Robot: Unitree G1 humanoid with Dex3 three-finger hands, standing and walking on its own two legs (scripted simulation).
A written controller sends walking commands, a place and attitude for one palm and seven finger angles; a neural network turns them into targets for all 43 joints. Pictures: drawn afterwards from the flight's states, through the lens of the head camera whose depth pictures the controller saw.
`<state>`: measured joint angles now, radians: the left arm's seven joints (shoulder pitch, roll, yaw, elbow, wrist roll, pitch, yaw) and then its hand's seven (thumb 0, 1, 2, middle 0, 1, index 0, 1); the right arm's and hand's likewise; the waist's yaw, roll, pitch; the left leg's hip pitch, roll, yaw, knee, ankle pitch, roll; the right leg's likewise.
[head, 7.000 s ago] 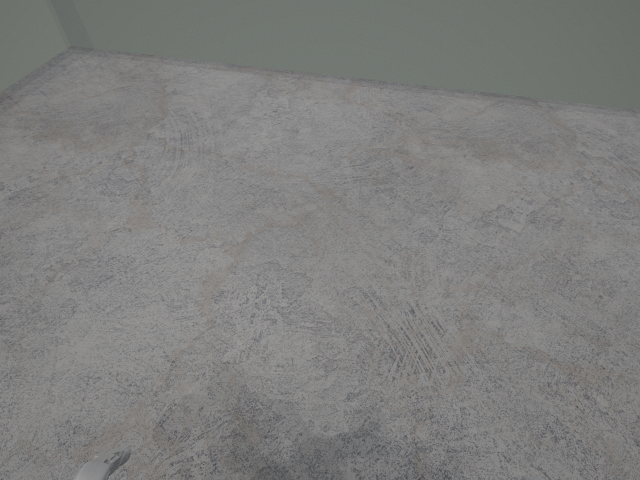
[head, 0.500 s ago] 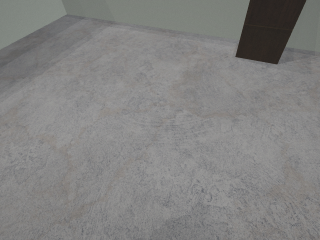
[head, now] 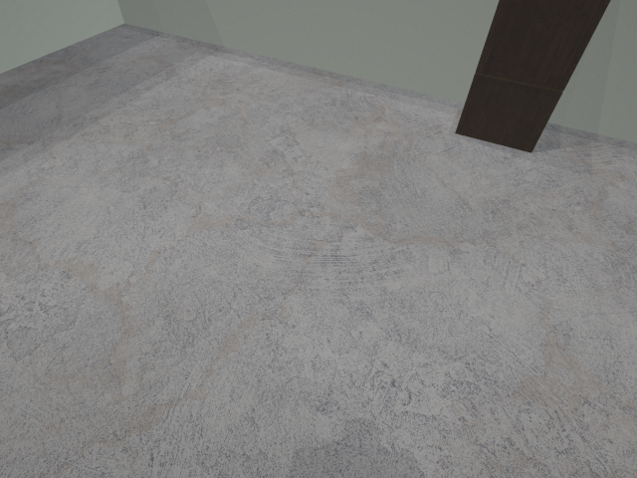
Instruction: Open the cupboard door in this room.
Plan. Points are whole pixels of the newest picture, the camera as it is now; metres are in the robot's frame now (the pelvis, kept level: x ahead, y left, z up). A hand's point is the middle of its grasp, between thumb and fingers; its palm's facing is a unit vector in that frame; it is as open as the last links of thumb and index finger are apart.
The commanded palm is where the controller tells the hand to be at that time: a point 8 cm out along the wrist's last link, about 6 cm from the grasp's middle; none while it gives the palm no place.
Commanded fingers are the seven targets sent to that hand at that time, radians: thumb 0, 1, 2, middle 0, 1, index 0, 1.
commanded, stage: stand and wait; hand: left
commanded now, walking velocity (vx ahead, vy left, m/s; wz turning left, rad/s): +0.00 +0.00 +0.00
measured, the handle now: out of the picture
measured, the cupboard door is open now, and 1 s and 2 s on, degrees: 0 0 0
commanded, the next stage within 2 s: turn or walk to find it in 0.62 s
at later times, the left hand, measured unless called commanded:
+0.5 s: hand out of the picture -0.01 +0.16 -0.18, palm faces +0.02 -0.99 -0.17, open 7.4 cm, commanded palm none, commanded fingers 0.00 0.90 0.90 -0.20 -0.30 -0.20 -0.30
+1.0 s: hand out of the picture +0.01 +0.15 -0.18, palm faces -0.02 -0.98 -0.20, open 7.4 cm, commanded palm none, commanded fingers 0.00 0.90 0.90 -0.20 -0.30 -0.20 -0.30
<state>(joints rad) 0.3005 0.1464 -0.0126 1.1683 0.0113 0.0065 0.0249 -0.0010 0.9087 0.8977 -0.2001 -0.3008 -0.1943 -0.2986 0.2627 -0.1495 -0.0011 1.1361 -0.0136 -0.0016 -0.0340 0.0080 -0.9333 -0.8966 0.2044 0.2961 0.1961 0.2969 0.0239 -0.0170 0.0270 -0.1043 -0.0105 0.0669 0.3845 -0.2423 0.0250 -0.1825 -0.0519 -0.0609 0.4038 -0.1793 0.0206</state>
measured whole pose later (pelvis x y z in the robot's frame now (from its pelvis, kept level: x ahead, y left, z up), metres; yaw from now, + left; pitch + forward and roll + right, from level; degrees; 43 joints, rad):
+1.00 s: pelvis +0.00 -0.02 -0.01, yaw -3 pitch -1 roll +1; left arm 0.26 0.14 0.01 1.14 0.01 0.00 0.03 0.00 0.91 0.90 -0.20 -0.30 -0.19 -0.30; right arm 0.28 -0.14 -0.02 1.14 -0.01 -0.01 -0.03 0.01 -0.91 -0.90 0.20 0.30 0.19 0.30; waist 0.00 0.01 0.04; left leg -0.15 0.03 0.11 0.46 -0.29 0.00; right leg -0.26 -0.01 -0.02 0.50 -0.22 -0.01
